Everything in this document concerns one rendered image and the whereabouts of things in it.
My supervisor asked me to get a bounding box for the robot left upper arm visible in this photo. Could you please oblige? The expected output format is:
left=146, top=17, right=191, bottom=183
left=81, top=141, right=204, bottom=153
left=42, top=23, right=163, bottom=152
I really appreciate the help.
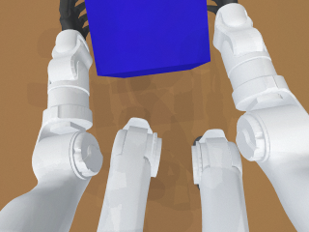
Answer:
left=0, top=130, right=103, bottom=232

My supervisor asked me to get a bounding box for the left robot forearm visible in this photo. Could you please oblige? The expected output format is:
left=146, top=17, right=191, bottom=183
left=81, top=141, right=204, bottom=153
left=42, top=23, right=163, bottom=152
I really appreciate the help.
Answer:
left=32, top=29, right=93, bottom=169

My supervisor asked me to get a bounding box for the left robot shin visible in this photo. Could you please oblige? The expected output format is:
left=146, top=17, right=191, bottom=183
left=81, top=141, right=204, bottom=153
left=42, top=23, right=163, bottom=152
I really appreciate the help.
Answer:
left=110, top=117, right=154, bottom=165

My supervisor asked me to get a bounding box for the right robot hand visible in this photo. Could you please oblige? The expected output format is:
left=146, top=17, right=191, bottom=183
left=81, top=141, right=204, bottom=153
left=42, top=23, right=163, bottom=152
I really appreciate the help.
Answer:
left=207, top=0, right=239, bottom=15

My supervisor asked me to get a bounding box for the right robot forearm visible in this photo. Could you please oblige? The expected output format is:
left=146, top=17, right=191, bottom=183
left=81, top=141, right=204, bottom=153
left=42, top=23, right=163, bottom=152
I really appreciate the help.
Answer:
left=212, top=3, right=309, bottom=116

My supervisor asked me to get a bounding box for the carton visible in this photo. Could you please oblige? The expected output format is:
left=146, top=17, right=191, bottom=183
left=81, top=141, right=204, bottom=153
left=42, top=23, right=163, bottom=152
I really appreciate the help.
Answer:
left=84, top=0, right=211, bottom=78

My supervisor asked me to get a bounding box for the robot shin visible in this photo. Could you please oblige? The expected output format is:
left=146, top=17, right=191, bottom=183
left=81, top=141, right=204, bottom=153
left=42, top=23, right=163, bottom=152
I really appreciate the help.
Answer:
left=110, top=117, right=154, bottom=165
left=199, top=129, right=242, bottom=177

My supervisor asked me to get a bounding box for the robot right upper arm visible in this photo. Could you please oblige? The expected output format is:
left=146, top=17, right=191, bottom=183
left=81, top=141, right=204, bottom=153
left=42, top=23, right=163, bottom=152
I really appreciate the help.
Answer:
left=236, top=104, right=309, bottom=232

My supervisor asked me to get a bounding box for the left robot hand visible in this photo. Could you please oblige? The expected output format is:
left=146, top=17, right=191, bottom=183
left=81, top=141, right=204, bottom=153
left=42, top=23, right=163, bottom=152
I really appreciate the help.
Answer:
left=59, top=0, right=90, bottom=41

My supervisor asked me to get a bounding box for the right robot shin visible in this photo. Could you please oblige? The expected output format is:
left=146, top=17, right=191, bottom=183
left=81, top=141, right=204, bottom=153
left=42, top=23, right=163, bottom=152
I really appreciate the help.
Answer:
left=199, top=129, right=242, bottom=177

